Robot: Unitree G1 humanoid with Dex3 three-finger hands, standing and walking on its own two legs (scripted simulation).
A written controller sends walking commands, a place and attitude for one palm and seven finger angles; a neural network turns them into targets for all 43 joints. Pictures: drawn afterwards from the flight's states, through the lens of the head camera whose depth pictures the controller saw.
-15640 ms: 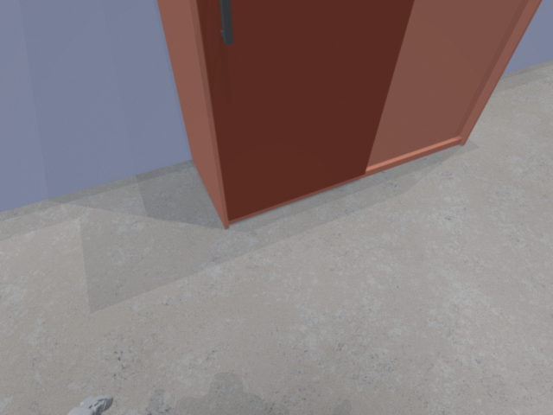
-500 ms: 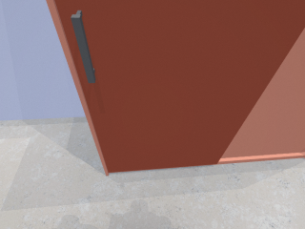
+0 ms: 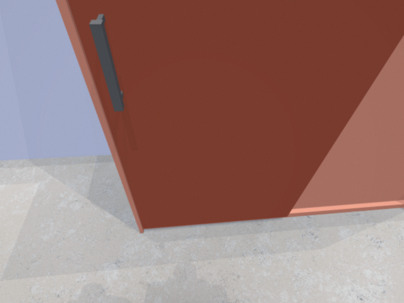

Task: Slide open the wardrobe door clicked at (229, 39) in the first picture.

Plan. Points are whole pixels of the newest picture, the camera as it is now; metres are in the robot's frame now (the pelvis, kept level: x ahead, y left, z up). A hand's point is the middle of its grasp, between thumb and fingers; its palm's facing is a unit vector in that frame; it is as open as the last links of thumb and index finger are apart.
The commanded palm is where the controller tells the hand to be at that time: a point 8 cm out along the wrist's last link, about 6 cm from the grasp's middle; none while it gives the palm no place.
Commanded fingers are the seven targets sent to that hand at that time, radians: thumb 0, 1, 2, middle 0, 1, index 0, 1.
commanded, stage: shuffle to correct the standing spot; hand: left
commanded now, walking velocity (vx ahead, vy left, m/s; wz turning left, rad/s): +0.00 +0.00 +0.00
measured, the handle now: (110, 66) +0.55 +0.25 +0.19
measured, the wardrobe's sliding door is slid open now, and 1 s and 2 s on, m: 0.00 0.00 0.00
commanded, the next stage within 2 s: come to a stop and stand still in 0.44 s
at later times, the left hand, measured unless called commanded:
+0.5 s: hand out of the picture +0.04 +0.20 -0.19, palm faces +0.13 -0.98 -0.11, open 7.4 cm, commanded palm none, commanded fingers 0.00 0.90 0.90 -0.20 -0.30 -0.20 -0.30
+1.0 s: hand (127, 273) +0.22 +0.19 -0.17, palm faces +0.22 -0.95 -0.22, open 7.3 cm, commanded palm none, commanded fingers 0.00 0.90 0.90 -0.20 -0.30 -0.20 -0.30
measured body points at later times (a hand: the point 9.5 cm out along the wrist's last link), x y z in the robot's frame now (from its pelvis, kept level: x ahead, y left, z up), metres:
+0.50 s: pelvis +0.07 +0.04 +0.00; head +0.09 +0.07 +0.45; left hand +0.04 +0.25 -0.18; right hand +0.04 -0.18 -0.14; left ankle +0.02 +0.10 -0.74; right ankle +0.04 -0.09 -0.66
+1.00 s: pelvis +0.14 +0.00 -0.02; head +0.19 +0.00 +0.43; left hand +0.21 +0.24 -0.16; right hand +0.21 -0.23 -0.18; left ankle +0.06 +0.13 -0.65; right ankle +0.26 -0.05 -0.74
